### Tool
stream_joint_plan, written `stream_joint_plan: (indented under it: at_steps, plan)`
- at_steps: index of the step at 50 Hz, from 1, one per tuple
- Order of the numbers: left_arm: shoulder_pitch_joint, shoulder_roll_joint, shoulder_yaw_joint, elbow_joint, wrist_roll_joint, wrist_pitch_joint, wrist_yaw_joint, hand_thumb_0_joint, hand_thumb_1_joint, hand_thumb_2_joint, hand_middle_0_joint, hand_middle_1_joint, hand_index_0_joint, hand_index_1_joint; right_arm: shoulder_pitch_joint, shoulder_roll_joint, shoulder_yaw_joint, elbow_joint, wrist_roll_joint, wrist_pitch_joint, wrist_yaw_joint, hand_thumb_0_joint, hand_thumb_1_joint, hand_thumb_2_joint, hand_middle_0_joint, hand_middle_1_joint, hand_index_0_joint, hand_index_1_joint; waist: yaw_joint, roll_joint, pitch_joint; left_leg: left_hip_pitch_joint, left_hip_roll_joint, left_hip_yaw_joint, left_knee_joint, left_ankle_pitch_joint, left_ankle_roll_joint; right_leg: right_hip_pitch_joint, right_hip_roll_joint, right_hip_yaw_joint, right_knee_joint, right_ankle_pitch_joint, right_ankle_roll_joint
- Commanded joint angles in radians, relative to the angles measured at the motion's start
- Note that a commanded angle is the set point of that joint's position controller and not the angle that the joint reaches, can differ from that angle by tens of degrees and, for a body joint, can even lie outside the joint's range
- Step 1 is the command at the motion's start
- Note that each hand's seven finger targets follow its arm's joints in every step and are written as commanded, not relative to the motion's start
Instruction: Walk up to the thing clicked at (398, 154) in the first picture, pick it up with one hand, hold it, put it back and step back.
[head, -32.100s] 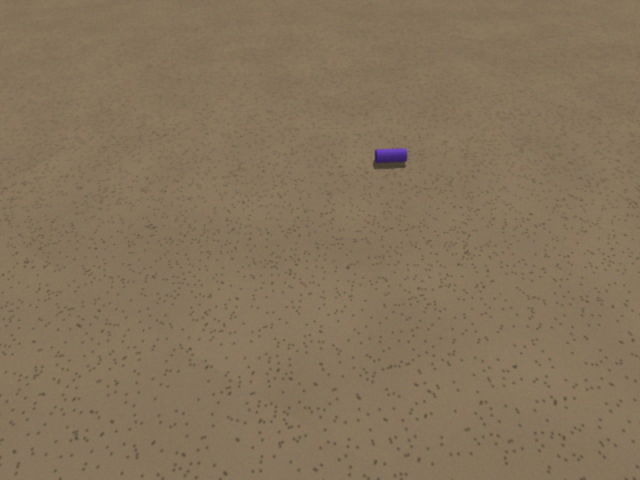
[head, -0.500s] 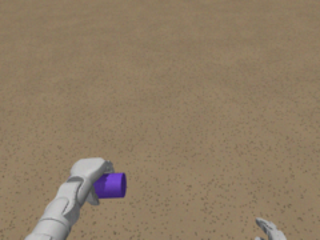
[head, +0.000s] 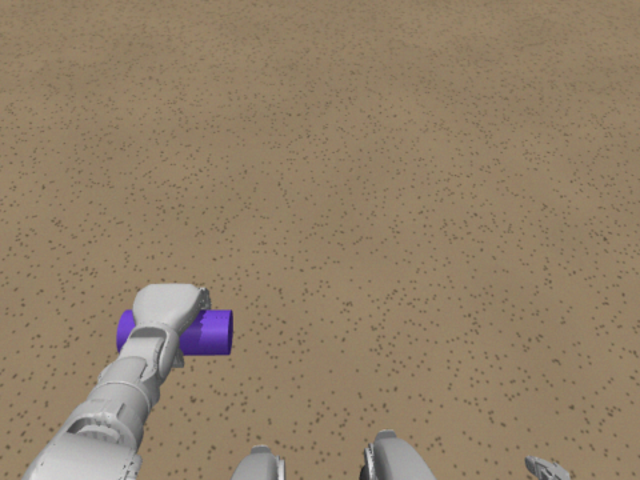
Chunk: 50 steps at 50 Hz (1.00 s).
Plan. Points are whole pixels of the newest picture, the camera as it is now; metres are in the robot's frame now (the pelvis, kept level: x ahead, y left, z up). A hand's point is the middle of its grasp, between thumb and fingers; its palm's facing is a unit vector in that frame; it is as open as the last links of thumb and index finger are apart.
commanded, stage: crouch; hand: left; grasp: from above
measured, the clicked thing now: (178, 332) +0.36 +0.22 -0.13
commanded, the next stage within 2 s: lower in 1.48 s
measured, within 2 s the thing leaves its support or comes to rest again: neither
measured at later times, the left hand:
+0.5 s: hand (217, 350) +0.40 +0.20 -0.35, palm faces -0.45 +0.02 -0.89, open 9.5 cm
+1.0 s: hand (225, 354) +0.43 +0.21 -0.46, palm faces -0.46 -0.01 -0.89, open 9.6 cm
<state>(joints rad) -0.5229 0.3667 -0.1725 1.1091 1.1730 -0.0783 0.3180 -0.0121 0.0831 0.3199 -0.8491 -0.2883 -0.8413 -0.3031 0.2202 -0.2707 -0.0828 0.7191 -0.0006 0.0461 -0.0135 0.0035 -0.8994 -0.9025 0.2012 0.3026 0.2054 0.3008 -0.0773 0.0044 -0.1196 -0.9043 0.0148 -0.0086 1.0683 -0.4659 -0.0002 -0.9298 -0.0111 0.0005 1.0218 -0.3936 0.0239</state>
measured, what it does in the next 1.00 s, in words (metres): lowers itself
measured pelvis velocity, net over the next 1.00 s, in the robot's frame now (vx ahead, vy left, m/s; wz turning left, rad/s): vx -0.05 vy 0.00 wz -0.02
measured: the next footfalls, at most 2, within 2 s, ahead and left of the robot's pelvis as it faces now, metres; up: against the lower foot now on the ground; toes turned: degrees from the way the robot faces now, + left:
none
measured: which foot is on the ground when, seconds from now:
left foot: down 0.00-1.00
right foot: down 0.00-1.00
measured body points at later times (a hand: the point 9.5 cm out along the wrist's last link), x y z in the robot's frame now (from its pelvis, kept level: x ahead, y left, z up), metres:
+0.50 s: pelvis -0.04 +0.00 -0.20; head +0.16 +0.02 +0.20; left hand +0.42 +0.20 -0.30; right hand +0.00 -0.27 -0.33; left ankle +0.02 +0.12 -0.66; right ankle +0.05 -0.13 -0.66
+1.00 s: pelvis -0.05 +0.00 -0.29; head +0.19 +0.03 +0.09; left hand +0.45 +0.21 -0.41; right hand +0.00 -0.28 -0.41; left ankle +0.02 +0.12 -0.66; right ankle +0.05 -0.13 -0.66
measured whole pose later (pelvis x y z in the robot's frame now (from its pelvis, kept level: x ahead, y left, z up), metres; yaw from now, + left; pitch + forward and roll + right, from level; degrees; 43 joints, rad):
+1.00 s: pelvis -0.05 +0.00 -0.29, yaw -1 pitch +38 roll -5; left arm -0.95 0.57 0.01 1.39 1.24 -0.13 0.38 -0.01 0.05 0.41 -0.81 -0.36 -0.80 -0.37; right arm 0.17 -0.26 -0.02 0.72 -0.11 -0.06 0.09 0.00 -0.90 -0.90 0.20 0.30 0.21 0.30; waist -0.24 0.02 -0.13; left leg -2.12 -0.02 -0.08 2.18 -0.72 -0.01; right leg -2.12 -0.03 -0.03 2.09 -0.63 0.02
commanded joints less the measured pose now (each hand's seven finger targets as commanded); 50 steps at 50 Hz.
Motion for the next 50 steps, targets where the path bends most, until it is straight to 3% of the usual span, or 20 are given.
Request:
stream_joint_plan:
  at_steps: [1, 3, 7, 8, 14, 15, 20, 22, 25, 27, 29, 30, 34, 37, 39, 42, 43, 45, 48, 50]
  plan:
    - [-0.411, 0.219, 0.091, -0.062, 0.006, 0.024, 0.088, 0.0, 0.775, 0.608, -1.182, -0.399, -1.167, -0.419, 0.101, -0.148, -0.054, -0.064, -0.019, -0.038, -0.009, 0.0, -0.897, -0.902, 0.2, 0.3, 0.2, 0.3, -0.018, 0.071, -0.452, -0.007, -0.032, 0.014, 0.065, 0.211, 0.003, 0.005, 0.032, -0.022, 0.078, 0.148, -0.058]
    - [-0.481, 0.218, 0.094, -0.088, -0.011, 0.023, 0.092, 0.0, 0.77, 0.618, -1.168, -0.421, -1.157, -0.436, 0.116, -0.144, -0.056, -0.067, -0.023, -0.048, -0.014, 0.0, -0.896, -0.901, 0.2, 0.3, 0.2, 0.3, -0.033, 0.065, -0.522, -0.108, -0.036, 0.018, 0.139, 0.149, 0.011, -0.035, 0.031, -0.018, 0.141, 0.112, -0.058]
    - [-0.47, 0.217, 0.104, -0.038, -0.022, 0.039, 0.082, 0.0, 0.746, 0.65, -1.155, -0.434, -1.141, -0.452, 0.126, -0.159, -0.062, -0.068, -0.031, -0.061, -0.018, 0.0, -0.896, -0.9, 0.2, 0.3, 0.2, 0.3, -0.05, 0.091, -0.575, -0.192, -0.026, -0.016, 0.225, 0.094, 0.001, -0.196, 0.024, -0.031, 0.267, 0.053, -0.065]
    - [-0.524, 0.239, 0.112, -0.078, -0.017, 0.035, 0.082, 0.0, 0.747, 0.672, -1.165, -0.445, -1.145, -0.469, 0.134, -0.161, -0.062, -0.069, -0.033, -0.065, -0.019, 0.0, -0.897, -0.902, 0.2, 0.3, 0.2, 0.3, -0.056, 0.115, -0.592, -0.217, -0.026, -0.019, 0.242, 0.073, -0.001, -0.226, 0.02, -0.033, 0.292, 0.04, -0.065]
    - [-0.584, 0.291, 0.146, -0.013, -0.011, 0.029, 0.076, 0.0, 0.759, 0.68, -1.159, -0.468, -1.147, -0.483, 0.133, -0.164, -0.048, -0.058, -0.047, -0.08, -0.015, 0.0, -0.896, -0.902, 0.2, 0.3, 0.2, 0.3, -0.09, 0.11, -0.594, -0.403, -0.035, -0.03, 0.369, -0.071, 0.009, -0.406, 0.014, -0.041, 0.418, -0.09, -0.064]
    - [-0.608, 0.3, 0.153, -0.031, -0.013, 0.022, 0.078, 0.0, 0.767, 0.667, -1.155, -0.465, -1.148, -0.475, 0.136, -0.163, -0.048, -0.061, -0.049, -0.083, -0.012, 0.0, -0.894, -0.901, 0.2, 0.3, 0.2, 0.3, -0.09, 0.112, -0.632, -0.409, -0.037, -0.032, 0.392, -0.079, 0.009, -0.421, 0.015, -0.044, 0.442, -0.103, -0.067]
    - [-0.644, 0.353, 0.181, 0.012, 0.024, -0.006, 0.09, 0.0, 0.821, 0.699, -1.19, -0.474, -1.184, -0.483, 0.154, -0.177, -0.029, -0.039, -0.065, -0.106, 0.009, 0.0, -0.893, -0.901, 0.2, 0.3, 0.2, 0.3, -0.113, 0.14, -0.694, -0.499, -0.042, -0.037, 0.519, -0.038, 0.011, -0.535, 0.005, -0.053, 0.561, -0.071, -0.065]
    - [-0.696, 0.33, 0.173, -0.011, 0.029, -0.015, 0.096, 0.0, 0.836, 0.712, -1.192, -0.489, -1.188, -0.496, 0.161, -0.18, -0.028, -0.029, -0.072, -0.113, 0.019, 0.0, -0.892, -0.901, 0.2, 0.3, 0.2, 0.3, -0.128, 0.176, -0.721, -0.501, -0.041, -0.042, 0.555, -0.023, 0.007, -0.595, 0.002, -0.059, 0.6, -0.061, -0.067]
    - [-0.691, 0.362, 0.197, 0.015, 0.04, -0.015, 0.109, 0.0, 0.856, 0.686, -1.193, -0.486, -1.198, -0.484, 0.171, -0.189, -0.024, -0.022, -0.082, -0.121, 0.034, 0.0, -0.892, -0.9, 0.2, 0.3, 0.2, 0.3, -0.126, 0.202, -0.764, -0.51, -0.043, -0.039, 0.616, 0.028, 0.005, -0.63, -0.002, -0.067, 0.656, -0.025, -0.066]
    - [-0.729, 0.337, 0.184, 0.018, 0.038, -0.019, 0.11, 0.0, 0.849, 0.702, -1.197, -0.492, -1.196, -0.496, 0.172, -0.183, -0.024, -0.022, -0.089, -0.124, 0.047, 0.0, -0.894, -0.902, 0.2, 0.3, 0.2, 0.3, -0.15, 0.216, -0.765, -0.554, -0.047, -0.025, 0.649, 0.009, 0.009, -0.636, -0.001, -0.068, 0.677, -0.03, -0.066]
    - [-0.739, 0.392, 0.205, 0.013, 0.035, -0.018, 0.118, 0.0, 0.835, 0.729, -1.195, -0.513, -1.19, -0.521, 0.159, -0.178, -0.023, -0.023, -0.088, -0.123, 0.051, 0.0, -0.897, -0.903, 0.2, 0.3, 0.2, 0.3, -0.136, 0.208, -0.77, -0.602, -0.054, -0.005, 0.678, -0.028, 0.018, -0.625, 0.006, -0.065, 0.684, -0.056, -0.064]
    - [-0.702, 0.363, 0.198, 0.065, 0.036, -0.012, 0.117, 0.0, 0.85, 0.731, -1.197, -0.522, -1.196, -0.526, 0.164, -0.176, -0.021, -0.019, -0.093, -0.123, 0.056, 0.0, -0.897, -0.903, 0.2, 0.3, 0.2, 0.3, -0.145, 0.197, -0.741, -0.618, -0.053, -0.008, 0.689, -0.025, 0.017, -0.638, 0.0, -0.066, 0.7, -0.052, -0.063]
    - [-0.765, 0.365, 0.192, 0.037, 0.036, -0.018, 0.105, 0.0, 0.852, 0.721, -1.205, -0.498, -1.201, -0.505, 0.165, -0.189, -0.024, -0.008, -0.099, -0.126, 0.066, 0.0, -0.898, -0.903, 0.2, 0.3, 0.2, 0.3, -0.164, 0.245, -0.764, -0.602, -0.047, -0.015, 0.746, 0.022, 0.011, -0.706, -0.003, -0.072, 0.757, -0.016, -0.064]
    - [-0.75, 0.374, 0.195, 0.054, 0.034, -0.026, 0.096, 0.0, 0.796, 0.754, -1.179, -0.495, -1.162, -0.515, 0.176, -0.189, -0.021, -0.01, -0.102, -0.123, 0.076, 0.0, -0.899, -0.903, 0.2, 0.3, 0.2, 0.3, -0.17, 0.232, -0.757, -0.642, -0.047, -0.008, 0.789, 0.05, 0.015, -0.696, -0.004, -0.071, 0.785, 0.019, -0.059]
    - [-0.804, 0.417, 0.208, 0.009, 0.034, -0.036, 0.097, 0.0, 0.785, 0.746, -1.17, -0.496, -1.154, -0.514, 0.167, -0.192, -0.021, -0.014, -0.102, -0.118, 0.078, 0.0, -0.898, -0.903, 0.2, 0.3, 0.2, 0.3, -0.159, 0.251, -0.806, -0.645, -0.047, -0.004, 0.807, 0.05, 0.018, -0.695, 0.006, -0.074, 0.808, 0.021, -0.062]
    - [-0.776, 0.393, 0.202, 0.069, 0.047, -0.039, 0.098, 0.0, 0.794, 0.749, -1.169, -0.513, -1.159, -0.526, 0.182, -0.198, -0.016, -0.016, -0.105, -0.116, 0.087, 0.0, -0.899, -0.902, 0.2, 0.3, 0.2, 0.3, -0.173, 0.249, -0.77, -0.66, -0.045, -0.008, 0.836, 0.072, 0.015, -0.735, 0.004, -0.08, 0.835, 0.036, -0.061]
    - [-0.804, 0.415, 0.208, 0.055, 0.047, -0.043, 0.101, 0.0, 0.789, 0.745, -1.168, -0.509, -1.158, -0.522, 0.181, -0.199, -0.015, -0.014, -0.104, -0.113, 0.088, 0.0, -0.899, -0.902, 0.2, 0.3, 0.2, 0.3, -0.174, 0.249, -0.773, -0.683, -0.047, -0.002, 0.848, 0.065, 0.019, -0.73, 0.006, -0.079, 0.839, 0.037, -0.06]
    - [-0.767, 0.421, 0.216, 0.123, 0.048, -0.039, 0.107, 0.0, 0.77, 0.722, -1.144, -0.509, -1.139, -0.516, 0.18, -0.2, -0.008, -0.01, -0.108, -0.114, 0.092, 0.0, -0.899, -0.901, 0.2, 0.3, 0.2, 0.3, -0.172, 0.235, -0.697, -0.73, -0.048, -0.004, 0.849, 0.04, 0.017, -0.771, 0.001, -0.082, 0.851, 0.008, -0.06]
    - [-0.832, 0.434, 0.213, 0.102, 0.053, -0.048, 0.11, 0.0, 0.738, 0.742, -1.134, -0.501, -1.118, -0.52, 0.175, -0.204, -0.011, -0.011, -0.109, -0.112, 0.096, 0.0, -0.898, -0.901, 0.2, 0.3, 0.2, 0.3, -0.178, 0.261, -0.74, -0.731, -0.049, 0.001, 0.874, 0.013, 0.021, -0.782, 0.01, -0.085, 0.871, -0.012, -0.062]
    - [-0.801, 0.43, 0.214, 0.153, 0.054, -0.048, 0.111, 0.0, 0.736, 0.736, -1.123, -0.518, -1.113, -0.53, 0.179, -0.204, -0.005, -0.012, -0.112, -0.113, 0.102, 0.0, -0.899, -0.901, 0.2, 0.3, 0.2, 0.3, -0.183, 0.237, -0.711, -0.763, -0.051, 0.002, 0.885, -0.006, 0.023, -0.789, 0.009, -0.088, 0.88, -0.026, -0.06]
